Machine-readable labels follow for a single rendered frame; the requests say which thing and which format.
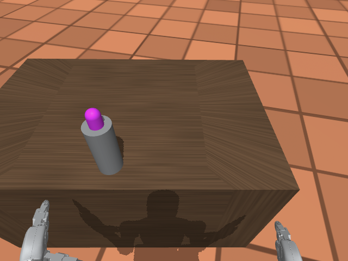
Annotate bottle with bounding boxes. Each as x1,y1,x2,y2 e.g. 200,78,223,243
81,108,123,175

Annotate right robot hand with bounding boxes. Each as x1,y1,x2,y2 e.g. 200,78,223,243
275,221,303,261

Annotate left robot hand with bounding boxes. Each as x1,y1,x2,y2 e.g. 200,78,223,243
20,200,82,261

